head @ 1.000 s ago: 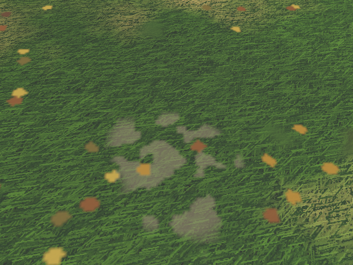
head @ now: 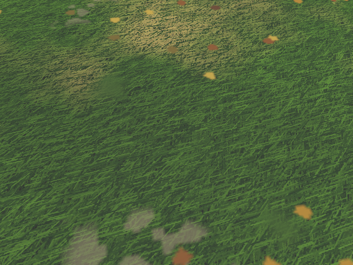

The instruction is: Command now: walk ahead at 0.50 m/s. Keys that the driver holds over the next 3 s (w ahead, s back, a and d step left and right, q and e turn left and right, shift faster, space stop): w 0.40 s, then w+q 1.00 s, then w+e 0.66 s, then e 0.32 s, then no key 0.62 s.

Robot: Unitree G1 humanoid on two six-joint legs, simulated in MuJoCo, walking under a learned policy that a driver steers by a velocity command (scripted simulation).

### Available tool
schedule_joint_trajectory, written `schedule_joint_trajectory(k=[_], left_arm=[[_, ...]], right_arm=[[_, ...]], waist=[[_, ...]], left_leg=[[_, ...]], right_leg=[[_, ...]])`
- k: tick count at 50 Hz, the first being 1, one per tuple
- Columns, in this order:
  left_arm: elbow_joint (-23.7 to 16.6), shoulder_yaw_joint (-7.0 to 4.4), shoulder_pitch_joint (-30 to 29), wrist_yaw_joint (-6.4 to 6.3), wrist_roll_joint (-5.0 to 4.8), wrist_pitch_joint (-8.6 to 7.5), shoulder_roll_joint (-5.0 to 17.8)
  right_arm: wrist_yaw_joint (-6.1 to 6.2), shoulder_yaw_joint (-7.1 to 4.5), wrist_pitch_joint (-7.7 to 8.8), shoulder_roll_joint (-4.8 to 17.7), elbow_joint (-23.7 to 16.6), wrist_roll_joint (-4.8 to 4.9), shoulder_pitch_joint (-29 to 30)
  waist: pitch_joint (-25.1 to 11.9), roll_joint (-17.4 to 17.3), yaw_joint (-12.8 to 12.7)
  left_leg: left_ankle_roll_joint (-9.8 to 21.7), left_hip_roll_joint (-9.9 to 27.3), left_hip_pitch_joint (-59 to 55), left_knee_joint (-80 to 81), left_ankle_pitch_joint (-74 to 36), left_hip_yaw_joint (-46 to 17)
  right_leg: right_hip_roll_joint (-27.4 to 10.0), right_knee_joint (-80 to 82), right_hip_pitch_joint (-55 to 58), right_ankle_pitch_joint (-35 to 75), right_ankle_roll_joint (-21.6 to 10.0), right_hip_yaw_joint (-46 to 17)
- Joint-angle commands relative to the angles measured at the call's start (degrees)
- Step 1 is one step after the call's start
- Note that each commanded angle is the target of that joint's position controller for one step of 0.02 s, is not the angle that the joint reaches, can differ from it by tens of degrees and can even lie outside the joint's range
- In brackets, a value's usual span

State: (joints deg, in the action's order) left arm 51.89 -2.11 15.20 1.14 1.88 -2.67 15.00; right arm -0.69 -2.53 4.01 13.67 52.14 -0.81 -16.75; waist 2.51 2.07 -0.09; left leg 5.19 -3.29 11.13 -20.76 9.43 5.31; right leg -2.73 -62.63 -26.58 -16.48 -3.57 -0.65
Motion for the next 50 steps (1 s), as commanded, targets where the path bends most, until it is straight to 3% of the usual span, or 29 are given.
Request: schedule_joint_trajectory(k=[1,7,12,15,16,17,18,19,20,21,22,24,28,34,39,42,44,45,46,47,48,49,50], left_arm=[[-1.96,-0.46,1.92,0.62,0.28,0.75,2.54],[-5.96,0.38,-11.38,0.87,-0.27,0.47,1.23],[-8.02,0.39,-17.06,0.57,-0.39,0.02,1.97],[-7.38,-0.27,-13.51,0.13,-0.28,-0.66,3.12],[-5.45,-0.82,-7.64,-0.23,-0.11,-1.06,3.81],[-2.01,-1.66,2.19,-0.78,0.49,-1.71,5.26],[-0.21,-3.06,11.9,-1.57,1.94,-2.15,10.2],[0.53,-4.36,14.03,-1.36,1.5,-1.62,14.84],[0.0,-3.73,9.04,-0.99,-0.59,-1.07,11.4],[-1.04,-2.81,3.21,-0.9,-0.9,-1.17,7.89],[-1.39,-2.02,0.19,-0.74,-0.63,-1.59,4.8],[-0.36,-1.19,-0.88,-1.18,-0.82,-2.39,2.11],[1.82,-1.52,3.36,-1.4,-1.1,-4.11,3.68],[3.27,-1.12,6.81,-1.88,-1.03,-4.07,3.01],[5.35,-1.24,11.44,-2.87,-0.81,-3.45,3.92],[5.34,-1.67,10.26,-3.44,-0.5,-2.63,5.66],[4.76,-2.21,9.01,-3.5,-0.28,-1.63,7.34],[4.0,-2.34,8.05,-3.24,-0.53,-1.24,7.77],[1.86,-1.84,7.85,-2.86,-0.67,-1.44,5.69],[-2.61,-1.44,7.77,-1.54,-1.69,-2.01,1.87],[-3.8,-1.89,0.6,-1.33,-0.76,-2.71,5.57],[-4.83,-1.61,-1.37,-1.07,-1.51,-3.55,4.78],[-3.99,-1.67,-0.21,-1.27,-1.52,-3.8,4.66]], right_arm=[[0.06,-1.37,1.6,6.73,-0.73,0.44,-2.69],[0.07,-1.12,1.49,6.38,2.19,0.5,-7.72],[0.73,-1.13,1.16,6.85,4.47,-0.13,-11.09],[1.28,-1.43,0.83,7.9,4.96,-0.48,-9.27],[1.31,-1.5,0.63,8.24,5.04,-0.48,-8.4],[1.24,-1.22,0.45,7.58,4.93,-0.31,-7.93],[0.96,-0.23,0.62,4.68,2.76,0.82,-8.58],[0.65,0.25,0.62,1.09,2.42,1.81,-14.28],[1.03,-1.27,0.23,6.7,2.72,0.29,-9.49],[0.72,-1.25,0.51,5.9,1.81,0.45,-6.21],[0.52,-1.0,0.55,4.63,1.86,0.63,-4.74],[-0.07,-0.92,-0.94,3.23,2.76,-0.7,-5.91],[-1.15,-1.03,-2.74,2.13,1.64,-0.77,-1.89],[-1.88,-0.35,-2.6,1.03,-2.69,-0.53,10.16],[-2.29,0.38,-2.41,0.61,-6.19,-0.93,17.39],[-2.04,-0.26,-2.49,1.9,-6.04,-1.14,14.35],[-1.63,-1.48,-2.29,3.9,-3.75,-1.29,5.69],[-1.21,-2.64,-1.85,5.87,-1.33,-1.79,-2.54],[-0.35,-4.51,-1.76,11.5,-0.22,-2.31,-9.32],[-0.23,-5.59,-2.46,16.24,-1.77,-1.17,-5.91],[0.05,-5.32,-3.12,14.76,-1.5,0.2,-5.7],[0.51,-4.63,-3.05,12.08,-1.47,0.39,-2.57],[0.58,-3.91,-2.75,9.08,-1.48,0.3,-0.13]], waist=[[0.21,-5.31,-1.32],[2.66,-5.32,1.82],[3.28,-6.02,3.17],[1.71,-6.49,0.6],[-1.28,-6.17,-2.01],[-6.64,-4.02,-5.92],[-14.29,2.4,-8.54],[-19.57,13.94,-5.98],[-14.26,4.07,-4.97],[-6.75,1.74,-2.89],[-3.61,0.03,-1.53],[-1.22,2.09,0.94],[0.41,1.41,1.5],[3.33,1.01,-0.5],[4.26,1.18,-2.43],[1.52,3.13,-0.05],[-3.81,3.91,3.66],[-8.06,1.93,7.57],[-13.7,-4.75,9.91],[-16.93,-17.27,5.26],[-12.59,-5.69,6.89],[-6.44,-3.76,5.04],[-2.16,0.67,2.08]], left_leg=[[7.49,15.2,-2.07,14.53,-7.43,-13.4],[6.25,12.94,-6.21,15.34,-12.79,-8.36],[5.81,15.45,-13.72,11.97,-20.56,-7.92],[4.46,16.52,-16.59,5.25,-33.69,-7.12],[3.67,15.6,-16.24,-1.78,-40.27,-6.1],[2.48,12.91,-11.97,-13.13,-38.8,-3.8],[0.62,9.12,2.17,-30.98,-21.44,-1.12],[-0.95,-1.47,19.46,-48.82,20.51,-1.33],[0.15,1.87,24.13,-52.65,19.05,-9.01],[0.44,4.37,24.88,-51.3,13.6,-9.14],[0.42,6.41,22.81,-48.02,9.79,-8.98],[-0.72,8.0,18.11,-44.15,6.97,-8.76],[-1.99,8.65,21.84,-41.92,1.39,-7.96],[-2.88,8.24,26.88,-27.43,-9.47,-4.42],[-0.33,6.4,25.44,-16.9,-8.21,1.17],[3.07,2.36,19.21,-14.99,-0.59,4.03],[6.1,-1.52,9.34,-13.12,4.59,4.9],[8.25,-2.0,-2.22,-8.07,3.01,2.66],[12.1,10.1,-15.78,-6.04,7.26,-13.33],[22.06,23.98,-28.87,2.74,4.46,-47.15],[20.13,22.4,-26.17,5.08,2.89,-42.36],[17.88,21.17,-19.36,5.75,-0.75,-35.0],[15.05,18.35,-11.91,6.84,-8.08,-29.73]], right_leg=[[-3.25,2.64,-6.01,4.98,1.6,0.11],[-3.06,20.36,-9.05,15.44,3.31,3.19],[-1.17,28.3,-7.84,14.34,1.35,4.13],[1.33,31.8,-1.04,7.92,-1.33,4.95],[3.25,34.06,6.24,7.04,-2.5,5.81],[3.54,36.8,18.86,8.7,-4.16,5.58],[-9.21,37.92,35.49,3.2,-8.11,-9.42],[-22.47,44.94,45.64,2.2,-14.98,-35.39],[-19.3,46.4,40.54,-0.55,-13.21,-33.71],[-17.71,47.77,32.17,0.83,-11.44,-24.44],[-15.12,50.28,26.12,4.47,-9.3,-18.4],[-11.45,53.23,19.29,9.27,-6.08,-9.82],[-10.75,56.19,18.9,15.17,-5.52,-2.4],[-8.93,56.51,22.25,22.82,-3.9,6.58],[-11.13,52.92,30.35,34.04,-3.49,10.99],[-12.23,43.82,34.54,55.82,-2.88,13.77],[-12.52,28.8,34.17,63.45,-2.87,14.67],[-11.65,15.83,28.22,55.64,-1.71,15.44],[-8.98,-2.72,14.91,30.6,0.06,15.65],[5.73,-22.34,-9.8,-15.17,3.39,8.88],[1.77,-22.11,-16.46,-10.34,2.55,-1.1],[-0.88,-17.85,-16.96,-4.79,2.22,-1.4],[-2.75,-11.93,-13.42,-2.29,2.43,-1.15]])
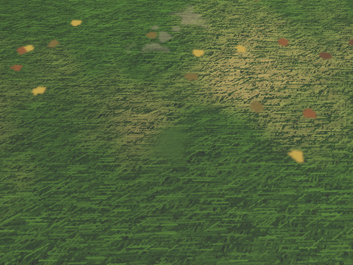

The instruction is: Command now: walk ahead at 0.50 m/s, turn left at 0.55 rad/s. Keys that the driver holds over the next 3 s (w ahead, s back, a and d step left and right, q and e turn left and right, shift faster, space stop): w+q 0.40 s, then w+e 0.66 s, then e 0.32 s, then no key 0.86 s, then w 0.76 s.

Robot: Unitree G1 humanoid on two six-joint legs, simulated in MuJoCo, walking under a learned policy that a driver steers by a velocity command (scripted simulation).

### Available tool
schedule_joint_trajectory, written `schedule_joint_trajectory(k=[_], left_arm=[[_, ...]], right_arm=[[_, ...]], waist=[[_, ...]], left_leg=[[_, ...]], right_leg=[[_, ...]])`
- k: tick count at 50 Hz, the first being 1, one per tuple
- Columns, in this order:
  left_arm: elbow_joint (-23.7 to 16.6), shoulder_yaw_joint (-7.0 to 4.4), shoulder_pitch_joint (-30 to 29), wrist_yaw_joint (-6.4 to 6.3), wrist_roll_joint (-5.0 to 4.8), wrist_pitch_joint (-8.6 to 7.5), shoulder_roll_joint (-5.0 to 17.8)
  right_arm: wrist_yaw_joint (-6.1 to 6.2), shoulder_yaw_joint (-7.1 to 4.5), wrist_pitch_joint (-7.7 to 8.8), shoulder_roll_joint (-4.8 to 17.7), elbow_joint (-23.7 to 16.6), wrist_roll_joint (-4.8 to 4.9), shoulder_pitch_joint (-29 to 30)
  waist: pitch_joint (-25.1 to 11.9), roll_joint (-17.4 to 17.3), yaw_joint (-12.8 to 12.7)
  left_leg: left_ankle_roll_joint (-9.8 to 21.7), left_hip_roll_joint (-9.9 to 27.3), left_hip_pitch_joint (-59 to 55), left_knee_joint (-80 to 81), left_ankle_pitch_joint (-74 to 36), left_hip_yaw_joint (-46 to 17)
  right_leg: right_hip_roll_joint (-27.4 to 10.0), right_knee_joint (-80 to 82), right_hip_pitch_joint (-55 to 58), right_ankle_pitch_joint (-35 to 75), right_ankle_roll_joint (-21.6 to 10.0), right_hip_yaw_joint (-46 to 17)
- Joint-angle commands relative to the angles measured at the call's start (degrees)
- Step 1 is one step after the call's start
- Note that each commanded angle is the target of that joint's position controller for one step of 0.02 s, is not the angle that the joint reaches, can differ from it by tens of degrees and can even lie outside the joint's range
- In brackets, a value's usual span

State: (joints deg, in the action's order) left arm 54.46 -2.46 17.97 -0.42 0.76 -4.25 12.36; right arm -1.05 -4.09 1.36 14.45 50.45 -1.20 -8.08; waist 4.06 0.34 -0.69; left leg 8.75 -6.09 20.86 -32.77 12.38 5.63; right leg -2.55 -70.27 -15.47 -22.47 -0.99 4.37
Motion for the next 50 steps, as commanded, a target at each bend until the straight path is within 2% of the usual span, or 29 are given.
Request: schedule_joint_trajectory(k=[1,2,3,6,11,16,18,19,20,21,22,23,24,25,26,27,29,31,34,36,39,42,44,45,46,47,48,49,50], left_arm=[[-6.56,-1.39,-2.8,0.18,0.65,-1.38,7.09],[-6.21,-1.21,-1.18,0.34,1.62,-0.14,6.39],[-6.51,-1.22,-1.04,0.56,2.03,0.89,6.02],[-8.66,-1.03,-5.1,1.05,2.01,2.37,5.4],[-13.05,-0.76,-16.51,1.35,1.54,2.49,6.0],[-16.68,0.02,-24.12,1.8,0.95,1.59,6.37],[-17.43,0.0,-23.49,1.76,0.73,1.06,7.36],[-16.94,-0.2,-20.67,1.61,0.62,0.79,8.15],[-15.58,-0.68,-15.63,1.19,0.52,0.47,9.38],[-12.89,-1.31,-7.6,0.65,0.66,-0.02,10.55],[-11.03,-1.99,0.57,-0.05,1.45,-0.75,12.33],[-10.79,-2.81,7.73,-0.77,2.76,-0.82,16.76],[-8.65,-3.83,6.85,-0.26,1.84,0.26,19.2],[-10.3,-2.86,0.3,0.39,0.78,0.68,13.56],[-10.96,-1.93,-3.72,0.82,0.15,0.6,9.45],[-10.54,-1.35,-5.27,1.0,0.49,0.52,7.8],[-8.43,-1.06,-3.43,1.07,0.12,-0.14,7.73],[-6.83,-1.36,-0.36,1.33,-0.36,-0.77,8.62],[-5.67,-1.98,1.99,0.97,-0.61,-0.38,10.08],[-5.3,-2.27,3.32,0.97,-0.64,-0.01,10.33],[-5.03,-2.88,5.45,1.22,-0.4,0.26,11.34],[-5.35,-3.42,5.8,1.14,-0.12,0.6,12.31],[-6.04,-3.74,4.15,0.82,-0.27,0.86,12.7],[-6.58,-3.41,3.95,0.91,-0.53,0.52,11.16],[-8.78,-2.25,3.03,0.99,-0.98,-0.01,6.75],[-10.76,-1.89,6.95,0.93,-1.75,0.38,4.99],[-8.78,-2.54,7.32,0.62,-0.08,1.61,8.9],[-8.38,-2.75,4.79,1.28,0.41,1.94,8.92],[-8.47,-2.58,3.49,1.78,0.4,2.16,7.54]], right_arm=[[1.25,-1.89,0.37,7.03,-0.06,1.01,-7.0],[1.38,-1.49,0.9,6.21,-0.41,1.2,-5.93],[1.3,-1.4,1.54,6.37,-0.37,1.41,-6.56],[1.07,-1.91,2.33,8.82,-0.01,1.39,-9.62],[0.98,-1.95,1.9,8.99,0.18,1.18,-15.68],[1.61,-1.99,1.6,9.56,0.1,0.43,-19.5],[2.09,-2.2,1.62,10.4,-0.5,0.19,-18.62],[2.26,-2.35,1.69,11.05,-1.11,0.13,-16.82],[2.16,-2.53,1.88,11.87,-1.86,0.06,-14.55],[1.81,-2.47,2.27,12.06,-1.8,0.21,-13.71],[1.35,-1.86,2.85,10.06,-1.67,0.58,-14.45],[1.1,-0.35,3.34,4.31,-2.94,1.6,-18.67],[0.83,-0.5,3.23,4.71,-2.31,1.9,-25.04],[1.21,-0.56,2.58,7.27,-1.16,-0.03,-22.03],[0.69,-0.39,2.56,7.27,-2.27,-0.8,-15.67],[0.31,-0.16,2.59,6.56,-3.49,-0.97,-12.58],[-0.24,0.29,1.93,5.7,-4.45,-2.03,-11.23],[-0.51,0.81,1.62,4.78,-5.06,-2.08,-10.79],[-0.69,1.9,1.51,3.68,-7.82,-1.65,-3.5],[-0.83,2.65,1.59,3.02,-9.61,-1.28,1.77],[-0.61,2.95,1.88,3.62,-11.13,-0.52,6.28],[0.07,2.65,2.49,4.78,-12.08,-0.12,6.65],[0.69,2.04,3.35,5.81,-10.46,-0.3,0.54],[1.42,1.14,4.15,8.4,-9.14,-0.97,-5.07],[2.3,0.05,4.51,13.03,-8.73,-2.24,-14.12],[2.47,-1.27,3.25,17.64,-8.08,-1.83,-14.1],[2.28,-0.58,2.59,12.56,-8.71,-1.36,-10.94],[1.92,0.62,2.76,7.76,-9.55,-0.82,-7.59],[1.67,1.14,3.07,5.79,-9.46,-0.77,-6.01]], waist=[[-2.54,2.83,0.79],[-3.21,1.74,-0.61],[-3.69,0.99,-1.03],[-2.85,-0.8,-0.48],[-1.45,-3.27,3.94],[-1.2,-4.23,6.6],[-1.25,-4.96,5.48],[-1.67,-5.37,3.67],[-3.38,-5.55,1.15],[-7.48,-3.73,-2.33],[-12.84,-0.96,-5.77],[-21.02,7.45,-5.94],[-22.87,19.52,-1.71],[-12.48,8.04,0.0],[-6.27,1.63,-0.38],[-3.61,0.7,0.68],[-3.33,4.22,1.86],[-4.92,4.97,2.22],[-2.67,4.82,1.11],[-1.73,5.08,-0.27],[-2.46,4.67,-1.89],[-3.35,4.96,-1.39],[-4.6,3.49,2.04],[-7.91,0.18,4.38],[-15.49,-8.21,8.17],[-15.62,-19.33,5.26],[-9.92,-10.39,3.4],[-5.11,-5.07,2.6],[-3.0,-4.48,1.7]], left_leg=[[9.71,18.13,-17.03,19.25,-15.93,-25.68],[8.81,16.02,-14.38,19.71,-18.71,-22.54],[8.72,14.95,-13.24,19.81,-21.35,-21.45],[7.94,12.64,-11.39,21.0,-22.23,-19.67],[5.15,11.55,-16.51,20.56,-21.31,-21.63],[4.65,12.59,-22.89,16.61,-26.94,-24.4],[3.43,13.46,-23.39,14.46,-29.09,-26.1],[2.25,13.46,-21.81,12.89,-31.06,-26.34],[0.86,12.67,-19.29,9.13,-36.61,-25.96],[-0.24,10.87,-18.82,1.35,-41.25,-23.57],[-1.42,7.74,-13.87,-10.5,-35.02,-20.47],[-3.2,2.5,-3.44,-27.78,-10.85,-15.39],[-4.26,-4.03,8.23,-38.05,17.68,-12.97],[-3.74,0.65,13.25,-42.23,14.08,-14.86],[-3.94,2.95,13.53,-40.07,9.66,-13.69],[-4.19,5.32,12.81,-36.05,7.35,-12.11],[-5.73,7.43,9.77,-30.97,6.36,-10.08],[-7.22,7.66,9.12,-27.94,6.54,-8.35],[-9.52,8.79,10.71,-18.15,3.28,-6.37],[-10.35,8.63,8.95,-10.95,-1.59,-5.6],[-10.91,7.23,5.09,-4.27,-5.81,-5.02],[-10.38,6.18,0.23,0.07,-3.75,-5.74],[-9.23,5.39,-9.55,6.72,-3.26,-5.98],[-7.55,8.93,-18.54,9.39,-1.15,-9.75],[-4.58,22.94,-29.09,12.93,10.71,-23.02],[0.61,31.99,-32.85,20.96,21.6,-43.9],[1.7,30.98,-26.94,20.69,26.47,-43.21],[0.77,27.47,-21.94,21.01,21.24,-35.5],[-0.17,24.79,-18.46,22.06,11.21,-27.77]], right_leg=[[-4.01,-0.42,-20.98,4.08,0.66,-6.42],[-4.41,2.03,-17.55,4.54,1.51,-6.39],[-4.29,3.82,-16.36,4.42,2.29,-5.99],[-4.13,10.34,-18.44,8.74,4.11,-4.35],[-2.86,22.96,-24.13,18.63,4.71,-4.33],[0.11,32.22,-24.13,20.3,3.39,-4.42],[0.99,36.3,-19.9,18.8,2.19,-5.32],[1.75,38.66,-14.72,17.1,1.35,-5.45],[3.33,40.2,-6.61,14.52,0.31,-4.98],[4.55,42.8,2.62,15.27,-1.07,-3.23],[-0.2,44.26,14.68,14.51,-3.3,-6.95],[-14.89,45.97,27.63,4.47,-7.64,-26.71],[-21.44,55.39,30.54,3.79,-14.33,-51.75],[-19.34,55.82,22.67,-3.82,-14.49,-47.76],[-16.06,55.95,15.4,-1.83,-13.69,-38.19],[-12.68,57.04,11.0,4.29,-12.2,-31.72],[-8.64,57.52,7.55,17.88,-11.3,-25.12],[-7.68,57.31,7.58,26.9,-12.55,-22.77],[-6.56,59.97,4.91,23.46,-13.46,-20.73],[-5.35,60.74,3.2,20.99,-12.47,-19.8],[-5.03,58.87,3.44,22.56,-11.13,-20.1],[-5.93,54.64,4.28,23.97,-9.71,-22.88],[-4.3,48.55,1.92,22.24,-7.78,-23.76],[-0.92,40.14,-1.48,20.89,-6.16,-21.78],[3.37,23.87,-6.99,10.3,-4.42,-15.08],[9.69,13.16,-21.59,-10.07,-3.49,-8.06],[4.07,6.51,-24.43,-7.59,-4.01,-9.04],[2.31,5.84,-24.06,-2.34,-3.95,-9.5],[0.82,6.81,-22.62,1.02,-3.23,-9.1]])
Over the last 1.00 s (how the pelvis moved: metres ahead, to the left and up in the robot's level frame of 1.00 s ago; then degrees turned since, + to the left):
0.53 0.01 -0.02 17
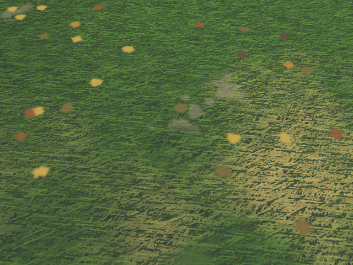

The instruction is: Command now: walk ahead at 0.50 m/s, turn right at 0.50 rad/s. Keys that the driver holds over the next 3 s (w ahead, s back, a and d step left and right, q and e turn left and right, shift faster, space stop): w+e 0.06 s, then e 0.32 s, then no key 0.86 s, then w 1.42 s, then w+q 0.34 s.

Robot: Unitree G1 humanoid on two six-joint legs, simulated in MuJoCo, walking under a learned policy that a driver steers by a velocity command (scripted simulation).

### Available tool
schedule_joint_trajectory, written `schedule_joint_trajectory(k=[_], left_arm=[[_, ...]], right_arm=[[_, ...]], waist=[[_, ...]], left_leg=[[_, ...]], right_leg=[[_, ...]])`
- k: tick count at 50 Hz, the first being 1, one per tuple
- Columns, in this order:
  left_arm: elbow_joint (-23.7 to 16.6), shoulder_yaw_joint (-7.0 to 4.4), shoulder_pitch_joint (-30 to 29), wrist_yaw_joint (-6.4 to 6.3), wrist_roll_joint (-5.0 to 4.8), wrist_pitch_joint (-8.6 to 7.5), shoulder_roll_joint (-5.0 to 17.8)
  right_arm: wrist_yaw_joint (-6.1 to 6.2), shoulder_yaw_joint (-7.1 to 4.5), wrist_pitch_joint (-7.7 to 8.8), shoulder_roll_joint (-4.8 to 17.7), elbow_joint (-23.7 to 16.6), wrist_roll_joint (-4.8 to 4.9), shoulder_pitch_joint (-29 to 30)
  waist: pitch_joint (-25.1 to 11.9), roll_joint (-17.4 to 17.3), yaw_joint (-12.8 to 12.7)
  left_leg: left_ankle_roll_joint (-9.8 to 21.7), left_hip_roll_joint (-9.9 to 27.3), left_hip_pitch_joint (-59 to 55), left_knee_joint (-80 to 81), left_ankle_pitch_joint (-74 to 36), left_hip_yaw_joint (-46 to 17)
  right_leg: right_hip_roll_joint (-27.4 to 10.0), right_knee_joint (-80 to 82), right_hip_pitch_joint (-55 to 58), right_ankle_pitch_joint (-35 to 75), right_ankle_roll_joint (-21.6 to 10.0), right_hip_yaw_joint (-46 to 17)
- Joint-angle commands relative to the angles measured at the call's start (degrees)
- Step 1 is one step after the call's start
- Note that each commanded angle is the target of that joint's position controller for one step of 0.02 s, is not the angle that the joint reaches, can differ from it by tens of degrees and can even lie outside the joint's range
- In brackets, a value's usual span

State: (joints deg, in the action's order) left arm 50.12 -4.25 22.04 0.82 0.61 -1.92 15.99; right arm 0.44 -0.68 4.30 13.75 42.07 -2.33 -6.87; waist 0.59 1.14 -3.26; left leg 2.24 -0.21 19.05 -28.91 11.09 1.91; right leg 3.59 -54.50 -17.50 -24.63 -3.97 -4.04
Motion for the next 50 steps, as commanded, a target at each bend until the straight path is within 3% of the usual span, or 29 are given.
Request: schedule_joint_trajectory(k=[1,3,5,7,11,14,17,18,19,20,21,22,23,24,25,28,33,38,40,41,42,43,44,45,47,50], left_arm=[[-4.3,-0.87,-1.58,0.98,1.02,0.32,3.64],[-4.97,-0.76,-2.77,1.73,1.45,1.26,3.05],[-6.21,-0.71,-5.2,1.97,1.3,1.88,2.61],[-7.61,-0.39,-7.88,2.18,1.4,2.2,1.97],[-10.51,1.08,-14.52,3.28,1.13,2.14,0.0],[-11.61,0.97,-15.56,3.37,1.62,2.11,1.39],[-10.53,-0.14,-8.83,2.53,2.52,1.29,3.91],[-8.9,-0.79,-3.33,1.65,3.2,0.47,5.24],[-9.13,-2.12,-1.11,0.68,2.98,-0.11,11.14],[-11.03,-3.64,-1.66,0.39,0.33,0.87,16.82],[-11.76,-3.37,-1.4,-0.28,-1.63,2.07,13.51],[-11.8,-2.07,-5.67,-0.88,-1.39,2.47,9.56],[-11.41,-0.74,-8.87,-1.22,-0.87,2.72,5.81],[-11.06,-0.22,-10.33,-1.49,-0.75,2.69,4.53],[-10.94,0.08,-11.32,-1.47,-0.33,2.54,3.89],[-10.16,-0.12,-10.96,-0.81,0.49,1.56,5.24],[-8.8,0.2,-10.39,-0.74,0.86,2.14,4.74],[-7.02,0.38,-9.76,-0.88,1.14,2.99,4.82],[-6.28,0.75,-10.37,-1.38,0.48,3.24,4.36],[-5.62,1.13,-9.1,-1.64,0.24,3.1,3.34],[-5.63,1.95,-7.65,-1.61,0.02,2.68,0.75],[-5.54,1.99,-7.51,-1.43,-0.77,2.38,-0.19],[-4.2,1.95,-8.95,-1.37,0.19,2.39,1.09],[-3.5,1.87,-9.17,-1.17,0.34,2.24,1.15],[-2.16,1.51,-9.19,-1.03,0.46,1.87,2.84],[0.68,1.83,-7.8,-1.33,0.1,1.5,2.06]], right_arm=[[0.32,-2.01,0.53,5.65,-0.73,0.41,-7.15],[0.33,-2.14,1.42,5.73,0.4,0.85,-8.58],[0.31,-2.38,2.02,6.15,1.27,1.38,-9.81],[0.41,-2.64,1.82,6.59,1.9,1.65,-10.45],[0.69,-2.91,0.69,7.37,2.49,1.71,-9.64],[0.92,-3.7,0.03,9.29,3.32,1.99,-11.09],[1.49,-4.37,-1.2,10.84,3.31,2.39,-10.78],[1.34,-4.34,-1.57,10.82,3.18,2.59,-11.18],[1.03,-3.44,-1.85,7.3,1.52,1.76,-15.22],[0.93,-2.92,-2.97,5.48,-0.77,2.07,-19.15],[1.06,-3.15,-3.9,7.67,0.56,0.72,-16.71],[0.97,-2.88,-4.07,6.85,0.1,1.22,-12.82],[1.11,-2.78,-4.06,6.58,0.28,1.21,-10.52],[1.1,-2.9,-4.6,6.87,0.1,0.63,-10.18],[0.98,-2.92,-5.47,6.84,1.27,0.19,-12.48],[0.63,-2.79,-6.61,5.36,2.3,0.85,-14.47],[0.7,-2.55,-7.47,4.5,1.97,0.91,-9.54],[1.3,-2.36,-6.96,3.97,2.79,1.61,-9.08],[1.69,-1.98,-6.2,2.72,4.35,1.61,-12.39],[1.88,-1.9,-5.52,3.28,4.62,1.25,-12.83],[2.14,-1.98,-4.7,5.76,4.23,0.25,-12.83],[1.82,-2.35,-4.37,8.39,3.7,0.91,-7.5],[1.31,-1.52,-3.86,4.92,3.47,1.03,-4.47],[1.11,-1.16,-3.4,4.14,3.82,1.18,-4.27],[1.28,-1.27,-3.11,4.78,5.29,1.53,-6.54],[1.49,-1.4,-3.34,4.5,7.2,1.77,-8.71]], waist=[[0.96,-6.74,3.8],[0.38,-7.88,3.3],[0.33,-6.42,2.56],[0.21,-6.33,2.39],[1.06,-8.35,3.48],[-0.2,-8.39,3.93],[-4.54,-6.99,1.28],[-8.21,-3.0,-1.56],[-13.24,6.7,-0.4],[-21.43,13.24,1.49],[-21.7,2.88,-0.96],[-13.49,1.98,0.02],[-6.74,-0.11,1.88],[-4.1,1.61,3.38],[-4.42,2.28,4.45],[-6.85,1.74,5.27],[-4.32,5.08,3.1],[-2.07,5.07,2.22],[-1.55,3.58,4.22],[-1.12,1.61,4.32],[-1.75,-4.1,3.13],[1.29,-10.33,-0.08],[1.8,-8.08,0.21],[0.87,-8.13,0.35],[0.73,-8.65,1.37],[1.62,-3.94,2.06]], left_leg=[[5.5,16.91,-15.31,18.78,6.06,-18.65],[5.0,14.88,-14.99,18.93,-5.22,-11.91],[5.81,15.25,-16.02,16.97,-25.39,-6.62],[6.29,15.12,-16.54,15.26,-36.7,-1.69],[4.97,12.24,-12.75,13.82,-36.73,6.64],[3.95,13.55,-15.36,8.93,-40.55,7.88],[2.82,13.72,-17.38,-6.75,-44.97,8.63],[0.72,11.51,-14.03,-18.73,-35.89,9.92],[-1.75,7.66,-0.38,-35.0,-0.02,10.23],[-4.09,-2.62,12.86,-51.22,29.4,3.97],[-4.26,1.14,14.71,-52.43,25.14,-2.84],[-4.18,2.68,15.8,-50.67,21.03,-3.01],[-4.04,4.46,14.68,-44.65,17.26,-3.26],[-3.99,5.12,12.23,-40.3,14.84,-3.43],[-3.87,4.49,8.34,-39.0,13.02,-2.61],[-3.46,2.85,4.61,-34.8,11.3,-2.19],[-3.18,2.63,3.64,-22.04,9.65,-2.58],[-1.85,0.2,-2.23,-9.95,11.99,-1.5],[-0.37,-0.49,-9.38,2.58,6.15,-0.69],[0.58,1.36,-13.28,9.1,2.57,-3.55],[2.3,9.49,-15.17,14.26,4.47,-12.79],[5.17,14.73,-6.54,16.29,3.08,-19.07],[4.86,14.03,-1.16,16.2,3.52,-17.0],[3.03,11.06,-0.86,15.62,5.14,-14.2],[1.15,7.66,-1.61,15.21,7.11,-11.43],[1.41,6.51,-6.09,13.38,3.89,-9.81]], right_leg=[[-6.35,-8.29,-19.77,4.89,0.38,0.03],[-6.66,-9.17,-19.42,8.27,1.48,1.03],[-6.3,-9.25,-20.97,10.02,2.68,1.81],[-6.1,-6.0,-21.93,12.01,3.74,3.14],[-5.25,10.39,-14.14,20.95,3.29,7.34],[-3.47,17.07,-9.08,19.8,1.21,9.57],[-0.04,23.18,-0.77,15.81,-2.32,10.18],[0.27,29.51,7.42,24.1,-3.95,8.68],[-13.87,26.08,20.92,49.29,-7.22,-6.69],[-28.46,26.84,30.6,70.03,-19.94,-29.79],[-26.64,29.34,27.41,61.7,-20.43,-24.72],[-23.95,31.51,19.57,53.02,-18.89,-19.44],[-19.58,34.32,11.81,47.05,-15.01,-14.67],[-16.42,35.6,7.43,44.7,-12.42,-11.93],[-14.59,36.29,4.3,44.97,-11.22,-9.15],[-13.5,37.22,2.58,43.63,-10.38,-7.17],[-12.51,41.6,1.81,16.65,-8.78,-9.45],[-13.38,41.09,1.04,8.11,-8.39,-12.98],[-12.6,38.93,-1.18,7.99,-6.32,-12.96],[-11.54,38.02,-3.46,7.32,-3.74,-12.75],[-8.9,33.68,-5.07,6.58,-0.81,-9.95],[-1.41,32.24,-2.37,8.76,0.98,-2.16],[-2.38,31.68,4.97,11.71,1.28,-1.82],[-2.99,33.18,8.26,15.33,1.22,-2.77],[-4.81,33.86,10.21,18.44,1.0,-4.06],[-5.7,35.09,6.94,18.65,0.65,-4.94]])
Over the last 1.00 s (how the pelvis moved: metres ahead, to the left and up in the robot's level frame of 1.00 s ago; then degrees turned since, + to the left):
0.52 0.06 0.01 4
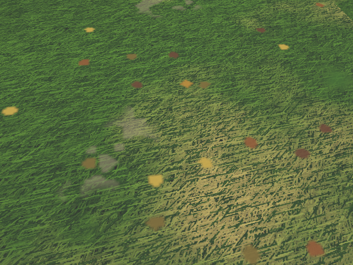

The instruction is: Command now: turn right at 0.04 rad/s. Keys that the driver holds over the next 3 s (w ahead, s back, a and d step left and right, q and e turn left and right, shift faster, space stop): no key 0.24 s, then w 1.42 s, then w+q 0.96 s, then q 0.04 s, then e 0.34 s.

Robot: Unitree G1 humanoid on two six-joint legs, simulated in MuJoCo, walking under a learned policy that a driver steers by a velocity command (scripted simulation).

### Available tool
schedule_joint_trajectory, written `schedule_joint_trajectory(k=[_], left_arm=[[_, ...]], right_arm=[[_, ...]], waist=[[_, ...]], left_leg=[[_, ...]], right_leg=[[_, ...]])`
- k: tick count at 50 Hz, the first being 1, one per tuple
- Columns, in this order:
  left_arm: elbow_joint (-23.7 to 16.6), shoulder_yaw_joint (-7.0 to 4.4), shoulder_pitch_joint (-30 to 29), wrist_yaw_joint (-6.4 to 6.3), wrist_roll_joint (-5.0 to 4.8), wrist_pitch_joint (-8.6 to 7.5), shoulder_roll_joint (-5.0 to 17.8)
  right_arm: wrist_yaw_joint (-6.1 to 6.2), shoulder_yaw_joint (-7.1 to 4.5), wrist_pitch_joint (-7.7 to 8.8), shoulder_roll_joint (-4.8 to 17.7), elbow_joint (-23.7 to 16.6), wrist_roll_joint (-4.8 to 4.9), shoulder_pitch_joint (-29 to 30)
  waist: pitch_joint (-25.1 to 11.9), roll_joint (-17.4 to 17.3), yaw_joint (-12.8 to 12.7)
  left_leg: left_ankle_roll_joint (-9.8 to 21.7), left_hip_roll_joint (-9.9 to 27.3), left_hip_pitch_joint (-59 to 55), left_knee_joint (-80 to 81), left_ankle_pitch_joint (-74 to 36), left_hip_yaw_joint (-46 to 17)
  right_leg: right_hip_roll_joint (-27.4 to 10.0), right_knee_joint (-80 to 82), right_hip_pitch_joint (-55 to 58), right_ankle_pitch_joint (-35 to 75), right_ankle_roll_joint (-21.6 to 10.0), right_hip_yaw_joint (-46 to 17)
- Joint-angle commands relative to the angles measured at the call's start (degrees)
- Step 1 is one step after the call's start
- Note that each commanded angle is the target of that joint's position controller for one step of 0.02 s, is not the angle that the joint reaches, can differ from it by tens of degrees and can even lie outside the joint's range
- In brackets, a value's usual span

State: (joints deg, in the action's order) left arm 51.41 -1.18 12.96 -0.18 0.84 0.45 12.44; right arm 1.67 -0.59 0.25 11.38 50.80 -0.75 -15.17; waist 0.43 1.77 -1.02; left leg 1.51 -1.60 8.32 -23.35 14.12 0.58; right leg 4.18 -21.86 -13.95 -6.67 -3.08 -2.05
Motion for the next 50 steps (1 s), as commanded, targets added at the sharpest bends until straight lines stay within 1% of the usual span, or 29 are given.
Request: schedule_joint_trajectory(k=[1,6,12,13,15,16,17,18,19,20,22,25,26,27,28,29,30,31,32,33,34,35,37,40,43,45,47,49,50], left_arm=[[0.21,-1.12,1.26,-0.53,-0.15,-0.9,5.26],[3.85,-0.88,1.23,-1.11,-0.33,-0.91,4.82],[7.66,-0.59,1.84,-1.6,-0.42,-0.76,4.52],[8.3,-0.48,2.29,-1.63,-0.38,-0.67,4.26],[8.34,-0.94,1.82,-1.5,-0.05,-0.3,5.17],[7.75,-1.06,0.54,-1.22,0.3,-0.24,5.19],[6.8,-0.92,-1.35,-0.78,0.53,-0.46,4.37],[5.86,-0.62,-2.67,-0.31,1.1,-0.89,3.16],[5.0,-0.71,-4.08,0.0,1.36,-1.44,3.41],[4.37,-1.0,-4.76,0.26,1.28,-2.01,4.09],[3.71,-1.4,-5.21,0.88,0.97,-3.1,4.55],[2.38,-1.63,-6.49,1.52,0.28,-4.0,3.73],[2.53,-1.69,-4.95,1.6,0.1,-4.09,3.25],[3.69,-1.78,-0.94,1.57,-0.02,-4.19,2.59],[5.78,-2.44,4.94,1.24,-0.01,-4.35,3.47],[8.13,-3.78,13.32,0.49,0.44,-4.79,6.86],[9.28,-5.49,22.17,-0.24,1.09,-4.96,14.09],[10.57,-4.89,21.88,-0.18,0.71,-4.2,12.46],[8.18,-4.14,14.38,-0.07,0.65,-4.01,10.19],[6.54,-3.5,9.55,0.22,0.52,-4.36,7.71],[5.88,-2.98,7.32,0.2,0.4,-4.79,6.54],[6.18,-2.34,7.06,0.04,0.23,-5.29,4.99],[7.48,-1.87,9.72,-0.25,0.13,-6.03,4.44],[9.09,-1.57,13.42,-0.44,-0.08,-6.42,4.87],[9.52,-1.05,14.32,-0.4,0.03,-6.39,4.1],[9.96,-0.94,15.34,-0.51,0.02,-6.5,4.17],[10.61,-0.99,16.35,-0.71,0.05,-6.54,4.64],[10.95,-1.12,15.86,-0.93,0.18,-6.51,5.2],[10.88,-1.24,14.92,-1.04,0.26,-6.53,5.69]], right_arm=[[0.25,-1.48,0.66,6.69,-0.97,0.17,-0.9],[0.29,-1.45,0.67,6.31,1.87,0.13,-1.54],[0.45,-1.05,0.67,5.4,5.16,0.15,-1.73],[0.4,-1.03,0.64,5.31,5.93,0.02,-2.64],[0.24,-1.92,0.19,7.44,6.67,-0.26,-3.88],[0.16,-2.28,-0.06,8.26,6.92,-0.22,-5.06],[0.18,-2.63,-0.1,8.97,7.57,-0.03,-7.04],[0.26,-3.04,0.07,9.58,8.22,0.0,-7.66],[0.22,-3.11,0.48,8.91,8.62,-0.19,-8.36],[0.08,-3.2,1.04,8.7,8.99,-0.56,-8.87],[-0.22,-3.44,2.12,8.65,9.35,-0.69,-8.84],[-0.55,-3.75,3.11,8.79,10.1,-0.6,-9.34],[-0.67,-3.82,3.23,8.95,10.1,-0.48,-8.59],[-0.8,-3.87,3.27,9.1,9.84,-0.13,-6.95],[-0.95,-3.73,3.48,8.73,9.62,-0.1,-6.38],[-1.22,-3.1,3.95,7.2,8.96,-0.27,-5.55],[-1.74,-1.75,4.3,2.42,5.93,0.29,-4.96],[-1.84,-3.0,4.02,6.47,5.04,-0.98,-2.7],[-2.18,-3.2,3.83,6.72,4.62,-1.15,-0.82],[-2.79,-2.84,4.1,5.34,5.04,-0.84,-0.4],[-3.12,-2.77,4.2,4.35,5.39,-0.72,-0.85],[-3.33,-2.81,3.83,4.26,5.67,-1.29,-1.41],[-3.65,-2.93,2.93,4.21,5.73,-1.55,-1.42],[-3.77,-2.84,2.12,3.87,3.43,-1.39,4.8],[-3.88,-2.2,2.11,2.96,0.09,-0.95,13.01],[-3.91,-1.72,2.19,2.33,-1.46,-0.53,16.95],[-3.74,-1.63,2.23,2.66,-2.58,-0.36,19.01],[-3.37,-1.94,2.46,3.6,-3.11,-0.36,18.54],[-3.05,-2.28,2.67,4.26,-2.74,-0.39,16.47]], waist=[[1.87,-3.46,0.12],[1.54,-1.7,0.73],[1.48,-1.5,0.65],[0.4,-1.8,0.83],[2.53,-4.58,1.54],[4.87,-6.57,2.39],[7.43,-8.62,3.32],[10.06,-10.24,3.41],[11.41,-9.31,3.79],[11.56,-8.03,3.6],[10.3,-6.63,3.05],[8.46,-7.82,2.89],[7.99,-8.08,1.73],[7.29,-7.52,-0.66],[5.48,-5.6,-3.07],[1.54,0.01,-6.72],[-3.46,15.65,-8.95],[-1.51,12.45,-7.15],[3.57,4.22,-3.5],[5.31,0.58,-1.82],[5.59,-0.05,-0.03],[5.29,0.58,0.96],[4.17,1.46,1.46],[5.33,1.29,0.93],[7.03,1.77,-0.2],[7.42,2.41,-1.05],[7.67,2.58,-1.3],[7.17,2.35,-0.24],[5.83,2.48,1.06]], left_leg=[[2.32,7.84,3.76,7.36,-0.19,-8.23],[2.58,7.39,1.53,6.58,-3.33,-7.44],[2.54,7.09,0.53,6.57,-5.6,-6.92],[2.75,6.66,0.06,7.21,-0.14,-6.86],[4.87,6.71,1.07,8.43,16.98,-9.34],[6.77,8.9,1.11,10.82,25.06,-13.21],[9.06,12.61,0.37,14.52,30.39,-18.08],[11.32,16.95,0.07,17.19,31.59,-22.22],[12.82,19.36,-0.4,18.56,28.98,-24.37],[13.48,20.05,-2.58,18.63,24.78,-24.59],[12.83,18.44,-6.94,17.18,16.37,-20.7],[11.24,15.44,-5.41,14.64,6.88,-14.53],[10.58,14.69,-2.46,13.08,4.18,-12.58],[9.47,13.3,2.59,10.06,1.83,-9.97],[8.07,11.14,8.13,4.58,-2.57,-7.47],[6.04,7.62,14.47,-7.47,-5.94,-3.0],[2.43,-0.21,26.0,-28.48,7.37,4.78],[3.36,-1.16,31.02,-39.94,17.0,-0.2],[4.54,3.1,33.33,-43.95,12.26,-2.94],[4.7,5.05,32.11,-43.22,6.57,-3.29],[4.39,6.42,29.83,-41.01,3.05,-2.99],[3.61,7.11,28.11,-39.27,1.33,-2.46],[2.3,6.75,27.7,-37.99,-0.65,-0.61],[0.66,6.74,31.87,-34.07,-3.72,1.46],[-0.15,5.68,31.2,-24.05,-8.22,3.66],[0.31,4.4,27.82,-17.23,-11.3,5.14],[1.57,3.49,25.45,-12.97,-12.38,5.94],[3.56,2.57,22.9,-10.45,-11.39,5.94],[4.72,1.37,19.9,-9.69,-9.63,6.25]], right_leg=[[-6.39,2.94,2.96,0.76,-0.14,-7.13],[-6.85,3.83,3.41,2.26,0.04,-7.47],[-7.37,3.86,4.78,4.12,-0.12,-7.43],[-6.7,3.63,5.01,-0.58,-0.32,-6.94],[-3.43,-1.1,0.03,-15.26,-1.49,-4.25],[-1.97,-4.73,-5.19,-20.09,-1.79,-2.76],[-0.85,-9.42,-10.1,-19.62,-1.63,0.04],[-1.89,-14.05,-13.4,-16.54,-1.31,2.86],[-3.93,-17.93,-16.18,-15.54,-1.17,2.92],[-5.14,-20.46,-19.03,-16.25,-1.1,2.39],[-6.39,-20.43,-20.99,-15.99,-0.71,2.66],[-5.27,-14.77,-14.03,-12.87,-0.43,5.45],[-4.45,-11.81,-8.94,-10.9,-0.6,6.7],[-3.0,-7.55,-0.51,-7.61,-0.82,8.26],[-1.14,-4.97,9.84,-6.97,-1.14,8.27],[-5.53,-1.57,21.09,-11.07,-2.59,1.4],[-22.05,9.66,29.17,-27.81,-8.15,-24.82],[-26.45,14.14,24.45,-29.74,-11.4,-36.66],[-25.03,12.61,19.5,-29.77,-10.83,-29.97],[-22.43,13.1,15.05,-24.03,-9.7,-24.26],[-20.05,14.08,12.41,-17.93,-8.35,-19.22],[-18.23,14.52,11.34,-11.66,-7.46,-15.29],[-16.54,14.2,12.42,-0.05,-7.33,-10.2],[-15.74,14.41,13.83,10.66,-8.07,-5.93],[-13.89,14.82,12.3,16.58,-7.96,-2.28],[-13.54,15.07,11.86,19.67,-7.66,-0.79],[-14.51,14.98,13.57,22.91,-7.56,-0.41],[-15.83,12.7,16.7,30.07,-7.21,0.14],[-16.04,9.44,18.23,37.89,-6.69,0.9]])
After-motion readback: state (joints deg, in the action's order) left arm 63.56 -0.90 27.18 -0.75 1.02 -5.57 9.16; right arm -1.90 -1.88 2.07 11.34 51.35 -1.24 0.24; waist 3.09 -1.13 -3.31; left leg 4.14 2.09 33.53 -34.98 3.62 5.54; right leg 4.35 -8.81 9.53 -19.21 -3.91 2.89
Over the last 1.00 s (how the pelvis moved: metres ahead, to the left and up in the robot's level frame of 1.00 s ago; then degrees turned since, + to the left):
0.22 -0.01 0.01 -20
